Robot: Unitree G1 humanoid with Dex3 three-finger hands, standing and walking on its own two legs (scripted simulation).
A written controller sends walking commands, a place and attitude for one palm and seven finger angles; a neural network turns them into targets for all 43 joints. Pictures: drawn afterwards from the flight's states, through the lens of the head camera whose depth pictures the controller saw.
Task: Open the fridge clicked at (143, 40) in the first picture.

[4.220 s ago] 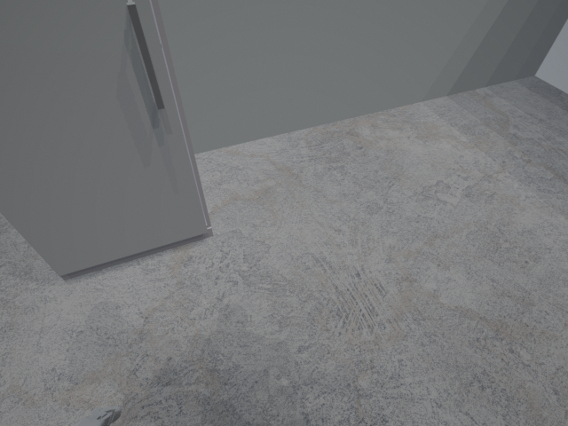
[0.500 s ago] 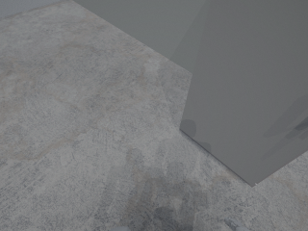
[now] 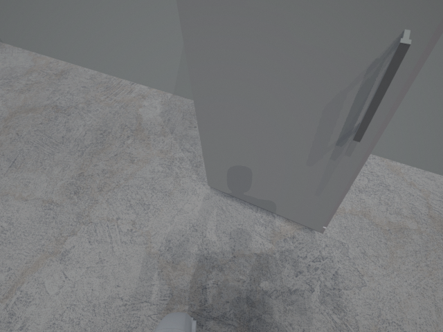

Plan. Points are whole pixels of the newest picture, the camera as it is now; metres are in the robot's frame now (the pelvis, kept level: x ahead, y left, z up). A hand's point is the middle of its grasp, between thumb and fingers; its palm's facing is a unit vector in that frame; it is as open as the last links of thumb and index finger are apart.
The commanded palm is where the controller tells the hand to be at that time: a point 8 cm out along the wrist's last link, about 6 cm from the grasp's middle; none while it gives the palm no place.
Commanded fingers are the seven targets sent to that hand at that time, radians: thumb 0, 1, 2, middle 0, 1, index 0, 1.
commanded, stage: turn to face it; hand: right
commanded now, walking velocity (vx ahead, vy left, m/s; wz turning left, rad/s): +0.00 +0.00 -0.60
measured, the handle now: (378, 93) +0.60 -0.30 +0.09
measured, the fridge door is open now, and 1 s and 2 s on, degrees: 0 0 0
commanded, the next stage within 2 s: take the last steps up to it in 0.52 s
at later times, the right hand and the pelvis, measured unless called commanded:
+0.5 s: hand out of the picture -0.02 -0.14 -0.15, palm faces +0.30 +0.91 -0.29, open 7.4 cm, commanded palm none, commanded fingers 0.00 -0.90 -0.90 0.20 0.30 0.20 0.30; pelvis -0.03 +0.07 +0.00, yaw -16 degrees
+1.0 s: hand out of the picture -0.09 -0.16 -0.17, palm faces +0.40 +0.89 -0.19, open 7.4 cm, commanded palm none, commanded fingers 0.00 -0.90 -0.90 0.20 0.30 0.20 0.30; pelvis -0.01 +0.02 +0.01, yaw -22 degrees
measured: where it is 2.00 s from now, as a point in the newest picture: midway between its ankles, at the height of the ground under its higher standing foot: (236, 330)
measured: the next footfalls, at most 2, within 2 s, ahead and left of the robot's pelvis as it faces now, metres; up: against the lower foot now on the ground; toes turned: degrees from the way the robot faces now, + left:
left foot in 0.34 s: +0.04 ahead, +0.17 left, +0.00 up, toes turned -11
right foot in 0.74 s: -0.09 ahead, -0.07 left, +0.00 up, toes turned -25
